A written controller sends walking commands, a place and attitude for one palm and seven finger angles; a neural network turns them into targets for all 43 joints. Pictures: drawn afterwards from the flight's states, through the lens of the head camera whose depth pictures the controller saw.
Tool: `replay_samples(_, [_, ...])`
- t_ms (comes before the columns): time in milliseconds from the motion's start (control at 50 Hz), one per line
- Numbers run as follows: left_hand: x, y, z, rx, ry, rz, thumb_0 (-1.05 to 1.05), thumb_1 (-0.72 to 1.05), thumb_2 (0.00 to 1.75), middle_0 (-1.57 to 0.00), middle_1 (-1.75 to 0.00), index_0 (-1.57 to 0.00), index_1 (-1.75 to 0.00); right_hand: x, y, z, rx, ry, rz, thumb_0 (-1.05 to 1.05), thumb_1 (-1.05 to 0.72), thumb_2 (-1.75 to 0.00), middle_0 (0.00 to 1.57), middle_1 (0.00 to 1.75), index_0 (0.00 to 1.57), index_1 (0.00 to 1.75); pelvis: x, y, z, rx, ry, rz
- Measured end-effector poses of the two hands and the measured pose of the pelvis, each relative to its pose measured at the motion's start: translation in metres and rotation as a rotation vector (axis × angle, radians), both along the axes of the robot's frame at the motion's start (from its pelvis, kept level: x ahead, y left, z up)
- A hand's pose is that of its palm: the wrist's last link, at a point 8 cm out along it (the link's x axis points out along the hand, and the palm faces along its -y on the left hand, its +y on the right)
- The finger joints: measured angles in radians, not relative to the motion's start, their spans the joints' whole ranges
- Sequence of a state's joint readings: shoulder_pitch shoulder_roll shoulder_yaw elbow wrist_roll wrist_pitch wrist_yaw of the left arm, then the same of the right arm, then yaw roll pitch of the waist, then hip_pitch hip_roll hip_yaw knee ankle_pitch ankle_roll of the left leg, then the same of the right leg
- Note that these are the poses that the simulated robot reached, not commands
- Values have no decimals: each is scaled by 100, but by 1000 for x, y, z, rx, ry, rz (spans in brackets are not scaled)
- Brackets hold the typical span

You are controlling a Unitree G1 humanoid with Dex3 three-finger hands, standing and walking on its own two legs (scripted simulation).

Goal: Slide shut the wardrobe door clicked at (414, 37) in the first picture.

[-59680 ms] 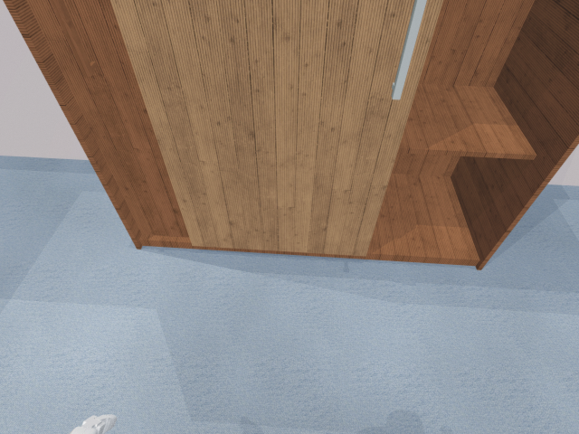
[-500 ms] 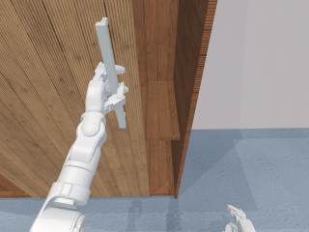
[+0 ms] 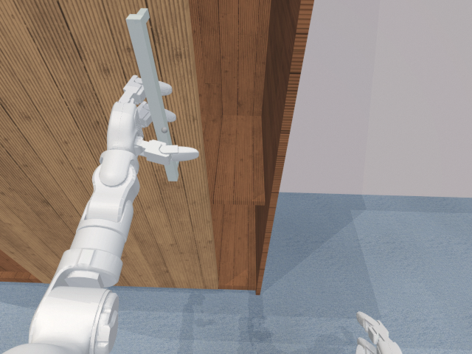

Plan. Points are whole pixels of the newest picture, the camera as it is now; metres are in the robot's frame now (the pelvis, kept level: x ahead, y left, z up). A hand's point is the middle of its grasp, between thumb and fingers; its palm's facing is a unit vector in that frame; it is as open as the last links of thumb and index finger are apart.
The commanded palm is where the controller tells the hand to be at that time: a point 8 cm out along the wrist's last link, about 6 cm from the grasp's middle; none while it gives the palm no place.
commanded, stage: loosen the grip on the handle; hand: left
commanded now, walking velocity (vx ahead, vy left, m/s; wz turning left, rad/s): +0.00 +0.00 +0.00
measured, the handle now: (161, 110) +0.47 +0.16 +0.18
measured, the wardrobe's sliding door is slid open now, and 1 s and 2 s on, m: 0.16 0.16 0.16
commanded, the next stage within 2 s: slip the hand off the handle in 0.22 s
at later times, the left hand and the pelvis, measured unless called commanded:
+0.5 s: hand (152, 133) +0.41 +0.16 +0.18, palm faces +0.03 -0.99 -0.11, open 14.7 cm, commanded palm +0.38 +0.21 +0.18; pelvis +0.02 +0.03 +0.00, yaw +0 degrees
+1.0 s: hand (112, 135) +0.40 +0.22 +0.18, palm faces +0.06 -0.99 -0.11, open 14.7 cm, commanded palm +0.36 +0.26 +0.18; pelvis +0.02 +0.04 +0.00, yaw +0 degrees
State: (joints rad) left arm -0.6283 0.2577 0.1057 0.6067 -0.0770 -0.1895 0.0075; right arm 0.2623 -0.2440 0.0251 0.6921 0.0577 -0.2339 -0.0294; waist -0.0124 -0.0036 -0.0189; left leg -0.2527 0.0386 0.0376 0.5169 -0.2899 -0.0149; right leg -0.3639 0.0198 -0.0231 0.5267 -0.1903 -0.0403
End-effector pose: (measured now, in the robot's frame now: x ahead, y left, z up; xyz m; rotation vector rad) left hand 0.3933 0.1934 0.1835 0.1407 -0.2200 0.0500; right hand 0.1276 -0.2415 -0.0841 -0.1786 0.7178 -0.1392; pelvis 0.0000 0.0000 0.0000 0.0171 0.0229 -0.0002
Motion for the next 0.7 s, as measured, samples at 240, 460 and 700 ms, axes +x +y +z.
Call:
replay_samples(240, [3,0,-4,-17,-24,-51,-1,-53,21,-43,-124,-29,-121,16,1,-5,-13,69,20,2,-91,-90,20,30,20,30,12,6,3,-12,33,15])
replay_samples(460, [-2,14,-6,-29,-18,-49,-1,-55,20,-35,-119,-26,-116,52,43,10,23,-53,63,1,-91,-90,20,30,20,30,22,24,2,-11,21,-2])
replay_samples(700, [-13,49,1,-22,-34,-29,-1,-56,20,-27,-116,-25,-116,29,56,1,11,14,44,1,-91,-90,21,30,20,30,20,37,1,-19,4,3])
